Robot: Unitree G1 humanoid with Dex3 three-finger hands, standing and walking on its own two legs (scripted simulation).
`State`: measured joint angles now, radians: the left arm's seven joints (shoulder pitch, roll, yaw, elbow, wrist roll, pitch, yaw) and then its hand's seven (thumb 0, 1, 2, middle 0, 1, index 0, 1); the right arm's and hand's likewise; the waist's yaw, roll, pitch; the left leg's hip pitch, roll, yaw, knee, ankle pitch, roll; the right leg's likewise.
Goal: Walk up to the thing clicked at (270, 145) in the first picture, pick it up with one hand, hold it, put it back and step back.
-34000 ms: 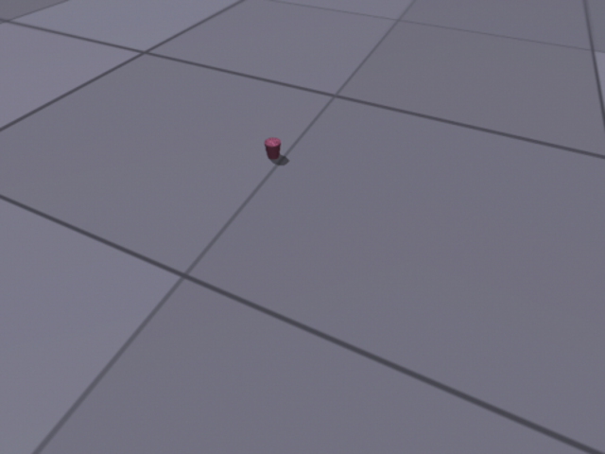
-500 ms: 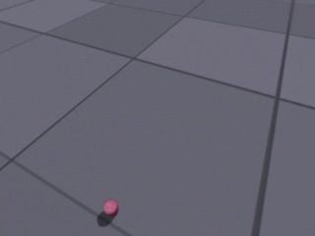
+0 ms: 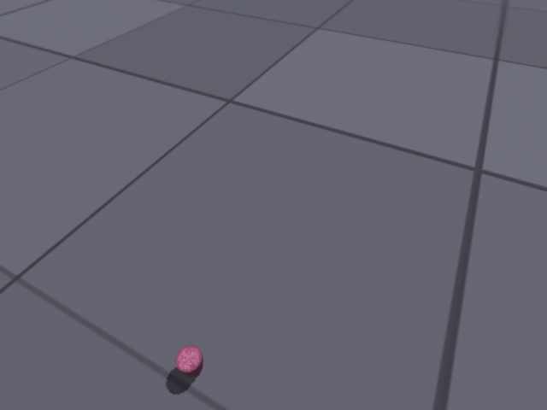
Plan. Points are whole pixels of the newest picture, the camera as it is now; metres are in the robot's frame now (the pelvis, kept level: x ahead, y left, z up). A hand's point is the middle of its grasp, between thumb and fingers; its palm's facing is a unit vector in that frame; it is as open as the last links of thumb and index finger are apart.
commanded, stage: stand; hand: left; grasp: from above
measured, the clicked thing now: (191, 363) +0.45 +0.30 -0.74
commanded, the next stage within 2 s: step back in 0.16 s
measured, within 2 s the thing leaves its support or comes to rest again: neither
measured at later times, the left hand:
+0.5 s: hand out of the picture +0.10 +0.31 -0.18, palm faces +0.00 -0.92 -0.39, open 7.4 cm
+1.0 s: hand out of the picture -0.04 +0.27 -0.16, palm faces -0.06 -0.91 -0.40, open 7.4 cm
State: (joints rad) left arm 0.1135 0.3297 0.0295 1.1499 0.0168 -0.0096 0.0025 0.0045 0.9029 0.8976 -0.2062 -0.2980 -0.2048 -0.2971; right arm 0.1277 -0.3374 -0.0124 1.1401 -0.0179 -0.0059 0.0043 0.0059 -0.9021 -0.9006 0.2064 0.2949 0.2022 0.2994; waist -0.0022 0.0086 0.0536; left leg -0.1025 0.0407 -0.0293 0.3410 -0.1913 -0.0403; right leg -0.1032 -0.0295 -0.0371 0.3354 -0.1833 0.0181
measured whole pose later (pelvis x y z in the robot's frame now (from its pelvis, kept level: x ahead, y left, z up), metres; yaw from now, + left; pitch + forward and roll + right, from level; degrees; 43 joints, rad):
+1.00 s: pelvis -0.15 +0.02 -0.02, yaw -4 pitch -2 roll +1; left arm 0.15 0.33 0.07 0.85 0.03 0.04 0.01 0.01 0.90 0.90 -0.21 -0.30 -0.21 -0.30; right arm 0.15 -0.41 -0.05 0.89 0.01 0.05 -0.02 0.01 -0.90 -0.90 0.21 0.30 0.20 0.30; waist 0.00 0.03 0.17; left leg -0.47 -0.13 -0.15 1.16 -0.50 -0.01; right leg -0.30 0.01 0.03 0.62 -0.29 -0.03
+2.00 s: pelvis -0.48 +0.02 -0.03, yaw +1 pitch -2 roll +2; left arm 0.09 0.39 0.07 0.77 0.03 0.05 0.03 0.00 0.90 0.90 -0.21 -0.30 -0.21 -0.30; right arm 0.20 -0.38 -0.06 0.89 -0.03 0.04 -0.01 0.01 -0.90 -0.90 0.21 0.29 0.20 0.30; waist 0.00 -0.04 0.20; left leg -0.24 -0.06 -0.01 0.66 -0.37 0.01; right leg -0.43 -0.08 -0.03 0.74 -0.27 -0.01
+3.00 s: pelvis -0.64 -0.01 -0.02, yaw +1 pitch -3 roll -1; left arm 0.23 0.35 0.06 0.98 0.04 -0.06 -0.01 0.01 0.90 0.90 -0.21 -0.30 -0.21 -0.30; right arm 0.22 -0.39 -0.06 0.98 -0.03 0.01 0.02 0.01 -0.90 -0.90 0.21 0.30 0.20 0.30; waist 0.02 0.03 0.07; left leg -0.36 -0.01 -0.08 0.90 -0.48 0.02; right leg -0.22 0.01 -0.04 0.56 -0.29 -0.03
